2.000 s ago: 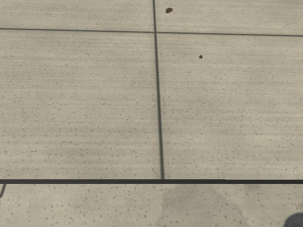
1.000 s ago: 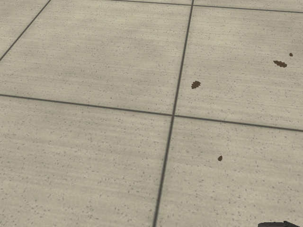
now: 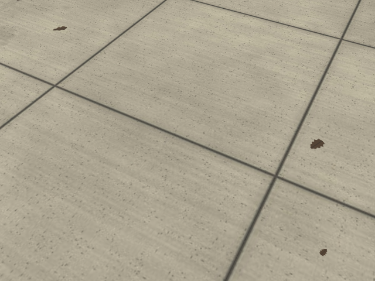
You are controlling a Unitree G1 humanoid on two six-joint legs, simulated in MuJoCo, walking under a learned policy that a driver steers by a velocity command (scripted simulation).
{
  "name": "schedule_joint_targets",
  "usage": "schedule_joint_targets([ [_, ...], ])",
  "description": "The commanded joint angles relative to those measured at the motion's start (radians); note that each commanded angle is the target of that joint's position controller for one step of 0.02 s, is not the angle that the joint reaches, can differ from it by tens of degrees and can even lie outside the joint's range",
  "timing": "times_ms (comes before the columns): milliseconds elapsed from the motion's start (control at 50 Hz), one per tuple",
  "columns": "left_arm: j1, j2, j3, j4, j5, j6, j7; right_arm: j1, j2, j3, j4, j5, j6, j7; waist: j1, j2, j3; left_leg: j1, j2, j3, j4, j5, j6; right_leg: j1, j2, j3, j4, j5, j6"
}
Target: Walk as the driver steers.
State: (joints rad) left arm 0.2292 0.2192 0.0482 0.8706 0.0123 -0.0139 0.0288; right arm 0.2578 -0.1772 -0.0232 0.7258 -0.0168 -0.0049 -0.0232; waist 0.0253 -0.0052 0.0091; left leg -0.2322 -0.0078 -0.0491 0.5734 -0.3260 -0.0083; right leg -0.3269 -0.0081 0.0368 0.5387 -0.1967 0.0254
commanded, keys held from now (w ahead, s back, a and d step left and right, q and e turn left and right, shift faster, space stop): no key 1.00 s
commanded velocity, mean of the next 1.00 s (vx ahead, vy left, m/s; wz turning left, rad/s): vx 0.00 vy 0.00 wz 0.01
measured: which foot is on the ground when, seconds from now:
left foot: down 0.00-1.00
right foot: down 0.00-1.00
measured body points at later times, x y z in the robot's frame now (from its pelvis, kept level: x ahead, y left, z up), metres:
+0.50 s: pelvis +0.01 -0.01 +0.00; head +0.02 -0.01 +0.45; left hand +0.09 +0.24 -0.14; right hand +0.06 -0.25 -0.14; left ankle -0.01 +0.13 -0.73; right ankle +0.06 -0.14 -0.73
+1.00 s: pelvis +0.02 -0.01 +0.00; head +0.03 -0.01 +0.45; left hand +0.07 +0.24 -0.15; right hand +0.02 -0.24 -0.15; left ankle -0.01 +0.13 -0.73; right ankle +0.06 -0.14 -0.73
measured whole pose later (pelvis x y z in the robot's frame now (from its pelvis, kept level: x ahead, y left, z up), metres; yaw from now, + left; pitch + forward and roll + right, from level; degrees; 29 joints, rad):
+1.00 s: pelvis +0.02 -0.01 +0.00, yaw +0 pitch -1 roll +0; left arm 0.18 0.19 0.04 1.09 -0.01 0.01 0.04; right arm 0.36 -0.16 -0.02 0.97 0.00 -0.02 -0.05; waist 0.01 -0.01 0.04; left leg -0.18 0.00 -0.04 0.53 -0.33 -0.02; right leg -0.30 0.00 0.04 0.53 -0.22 0.01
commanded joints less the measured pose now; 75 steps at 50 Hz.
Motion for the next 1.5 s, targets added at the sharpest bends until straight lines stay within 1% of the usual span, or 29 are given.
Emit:
schedule_joint_targets([
  [20,-0.023,0.085,0.019,-0.035,-0.003,-0.012,0.004,0.006,-0.107,-0.031,-0.055,0.002,-0.016,-0.006,-0.007,0.016,0.015,-0.120,0.053,-0.063,-0.159,-0.024,0.045,0.082,-0.026,0.033,-0.069,-0.013,-0.033],
  [100,-0.025,0.085,0.019,-0.008,-0.005,-0.009,0.007,0.033,-0.101,-0.032,-0.037,0.005,-0.018,-0.009,-0.009,0.001,0.002,-0.103,0.042,-0.047,-0.140,0.028,0.040,0.089,-0.029,0.037,-0.065,0.002,-0.039],
  [220,-0.035,0.085,0.019,0.030,-0.010,-0.003,0.012,0.072,-0.097,-0.035,-0.004,0.007,-0.018,-0.017,-0.011,0.000,0.000,-0.085,0.031,-0.030,-0.125,0.076,0.032,0.087,-0.030,0.039,-0.063,0.015,-0.047],
  [400,-0.056,0.079,0.017,0.082,-0.014,0.006,0.015,0.115,-0.094,-0.036,0.051,0.009,-0.020,-0.028,-0.012,0.003,0.012,-0.073,0.024,-0.016,-0.125,0.096,0.022,0.086,-0.028,0.040,-0.073,0.012,-0.055],
  [540,-0.065,0.074,0.014,0.120,-0.016,0.011,0.015,0.138,-0.088,-0.034,0.097,0.010,-0.022,-0.032,-0.012,0.002,0.019,-0.065,0.023,-0.009,-0.131,0.100,0.017,0.089,-0.024,0.037,-0.083,0.008,-0.059],
  [740,-0.061,0.070,0.009,0.162,-0.018,0.016,0.016,0.162,-0.076,-0.026,0.163,0.010,-0.024,-0.032,-0.011,0.004,0.028,-0.060,0.021,-0.001,-0.144,0.100,0.014,0.097,-0.018,0.031,-0.092,0.011,-0.060],
  [960,-0.040,0.066,0.002,0.189,-0.019,0.019,0.018,0.177,-0.066,-0.017,0.228,0.012,-0.025,-0.029,-0.012,0.009,0.039,-0.059,0.021,0.005,-0.158,0.099,0.014,0.105,-0.011,0.025,-0.096,0.023,-0.058],
  [1340,0.007,0.057,-0.013,0.207,-0.019,0.020,0.020,0.191,-0.056,-0.004,0.300,0.015,-0.023,-0.025,-0.017,0.010,0.050,-0.058,0.018,0.013,-0.172,0.098,0.014,0.113,-0.005,0.019,-0.099,0.042,-0.054],
  [1360,0.031,0.042,-0.018,0.221,-0.018,0.020,0.019,0.217,-0.039,0.000,0.316,0.014,-0.022,-0.024,-0.019,0.009,0.023,-0.047,0.010,0.024,-0.181,0.000,0.016,0.128,0.004,0.010,-0.106,-0.059,-0.055],
  [1380,0.026,0.109,0.011,0.190,0.013,-0.002,-0.056,0.200,-0.139,-0.033,0.285,0.009,-0.038,0.060,0.000,0.024,0.099,-0.128,0.033,-0.024,-0.286,-0.360,0.052,0.073,0.003,0.012,-0.173,-0.407,-0.046],
  [1400,0.010,0.137,0.028,0.179,0.021,-0.015,-0.084,0.196,-0.190,-0.059,0.280,-0.005,-0.050,0.094,-0.023,0.032,0.170,-0.147,0.068,-0.063,-0.320,-0.468,0.089,0.019,0.014,0.011,-0.164,-0.502,-0.047],
  [1420,0.012,0.105,0.028,0.172,0.024,-0.020,-0.085,0.238,-0.176,-0.065,0.290,-0.015,-0.058,0.098,-0.043,0.070,0.149,-0.097,0.119,-0.117,-0.349,-0.501,0.123,0.003,0.024,-0.006,-0.122,-0.477,-0.035],
  [1440,-0.001,0.064,0.028,0.164,0.028,-0.026,-0.069,0.288,-0.153,-0.067,0.311,-0.015,-0.070,0.085,-0.065,0.125,0.130,0.004,0.196,-0.199,-0.378,-0.493,0.168,-0.044,0.041,-0.043,-0.046,-0.361,-0.010],
  [1460,-0.041,0.033,0.027,0.140,0.038,-0.040,-0.046,0.260,-0.145,-0.066,0.305,-0.007,-0.083,0.060,-0.068,0.165,0.137,0.068,0.277,-0.267,-0.396,-0.458,0.206,-0.105,0.046,-0.088,0.016,-0.239,0.006],
  [1480,-0.073,0.014,0.025,0.113,0.043,-0.059,-0.027,0.181,-0.136,-0.061,0.271,-0.008,-0.091,0.035,-0.055,0.166,0.119,0.041,0.321,-0.297,-0.416,-0.369,0.225,-0.065,0.018,-0.060,0.057,-0.168,-0.018],
  [1500,-0.072,0.028,0.018,0.137,-0.069,-0.062,-0.012,0.162,-0.175,-0.071,0.282,0.066,-0.062,-0.010,-0.044,0.187,0.114,0.046,0.246,-0.268,-0.373,-0.237,0.192,-0.059,0.017,-0.056,0.043,-0.095,-0.051],
])
Velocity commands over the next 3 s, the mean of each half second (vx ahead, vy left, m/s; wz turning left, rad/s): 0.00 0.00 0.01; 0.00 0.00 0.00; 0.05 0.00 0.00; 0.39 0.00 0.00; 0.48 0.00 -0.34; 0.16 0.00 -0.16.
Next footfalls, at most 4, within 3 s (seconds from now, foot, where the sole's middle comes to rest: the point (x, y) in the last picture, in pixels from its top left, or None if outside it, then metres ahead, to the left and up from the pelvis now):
2.00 left None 0.43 0.14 -0.77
2.56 right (229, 232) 0.72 -0.12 -0.77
2.96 left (172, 213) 0.80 0.11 -0.77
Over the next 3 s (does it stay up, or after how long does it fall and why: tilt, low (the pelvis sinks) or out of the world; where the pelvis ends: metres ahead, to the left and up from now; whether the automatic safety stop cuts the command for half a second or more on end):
stays up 0.69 -0.01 0.00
